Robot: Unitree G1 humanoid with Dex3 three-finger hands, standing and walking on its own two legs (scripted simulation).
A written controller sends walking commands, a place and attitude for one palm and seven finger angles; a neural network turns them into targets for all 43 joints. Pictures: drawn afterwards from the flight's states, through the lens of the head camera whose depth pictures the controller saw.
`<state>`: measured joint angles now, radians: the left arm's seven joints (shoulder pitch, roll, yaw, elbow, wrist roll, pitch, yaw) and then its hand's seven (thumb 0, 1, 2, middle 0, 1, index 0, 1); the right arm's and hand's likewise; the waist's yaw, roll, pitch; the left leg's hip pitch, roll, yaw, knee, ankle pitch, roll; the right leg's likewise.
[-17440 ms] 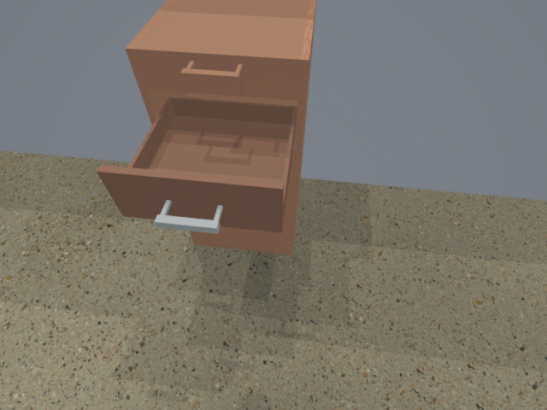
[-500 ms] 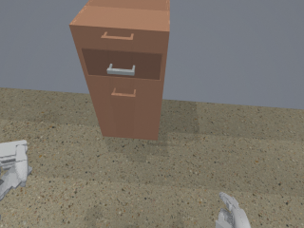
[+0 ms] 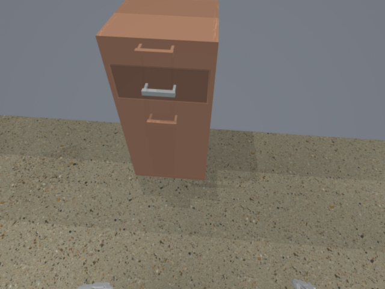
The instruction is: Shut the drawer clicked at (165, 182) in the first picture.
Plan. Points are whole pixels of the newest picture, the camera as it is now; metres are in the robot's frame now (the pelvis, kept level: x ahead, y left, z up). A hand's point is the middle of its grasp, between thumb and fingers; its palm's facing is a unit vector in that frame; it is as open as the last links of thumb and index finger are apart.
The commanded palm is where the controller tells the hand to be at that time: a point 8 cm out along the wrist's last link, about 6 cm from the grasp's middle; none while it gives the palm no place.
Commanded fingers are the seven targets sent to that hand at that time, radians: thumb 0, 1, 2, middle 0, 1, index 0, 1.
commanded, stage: let the arm hang, fingers relaxed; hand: left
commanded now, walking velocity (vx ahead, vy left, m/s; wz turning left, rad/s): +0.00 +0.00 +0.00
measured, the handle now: (159, 89) +0.84 +0.16 -0.08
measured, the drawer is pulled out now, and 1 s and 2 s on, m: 0.00 0.00 0.00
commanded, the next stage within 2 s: look to check the result in 0.86 s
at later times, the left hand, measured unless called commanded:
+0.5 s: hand out of the picture -0.07 +0.18 -0.16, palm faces +0.05 -0.98 -0.21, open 6.8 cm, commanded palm none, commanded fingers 0.00 0.90 0.90 -0.20 -0.30 -0.20 -0.30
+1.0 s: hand out of the picture -0.03 +0.14 -0.17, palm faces +0.05 -0.98 -0.17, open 7.4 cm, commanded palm none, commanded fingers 0.00 0.90 0.90 -0.20 -0.30 -0.20 -0.30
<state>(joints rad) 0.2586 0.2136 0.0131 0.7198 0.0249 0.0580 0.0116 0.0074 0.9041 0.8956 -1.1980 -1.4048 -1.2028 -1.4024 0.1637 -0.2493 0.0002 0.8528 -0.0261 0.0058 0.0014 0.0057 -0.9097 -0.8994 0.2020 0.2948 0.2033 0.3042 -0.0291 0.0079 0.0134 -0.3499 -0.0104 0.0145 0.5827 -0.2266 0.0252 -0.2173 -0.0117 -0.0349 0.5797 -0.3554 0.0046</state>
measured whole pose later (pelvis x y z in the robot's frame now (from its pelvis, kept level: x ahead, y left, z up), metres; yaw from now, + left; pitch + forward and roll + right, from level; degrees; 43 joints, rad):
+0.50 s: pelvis -0.01 +0.01 +0.01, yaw +0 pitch -1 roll -1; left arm 0.36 0.15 0.01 1.16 0.01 0.01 0.03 0.00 0.90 0.90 -0.30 -0.43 -0.31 -0.42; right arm 0.32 -0.12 -0.01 1.13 -0.01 0.02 -0.03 0.00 -0.91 -0.90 0.20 0.29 0.20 0.30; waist 0.00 0.03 0.04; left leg -0.28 -0.02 0.01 0.43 -0.13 0.03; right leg -0.16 -0.02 -0.04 0.45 -0.27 0.00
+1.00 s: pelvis -0.01 -0.02 +0.01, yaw +0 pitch -2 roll +0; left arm 0.31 0.11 0.02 1.14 0.01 0.00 0.04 0.00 0.90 0.90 -0.20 -0.30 -0.20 -0.30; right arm 0.33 -0.11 -0.02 1.13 -0.02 0.01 -0.04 0.00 -0.91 -0.90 0.20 0.29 0.20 0.30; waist -0.02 0.02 0.04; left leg -0.28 0.01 0.00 0.45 -0.15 0.00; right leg -0.15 0.02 -0.05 0.46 -0.28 -0.03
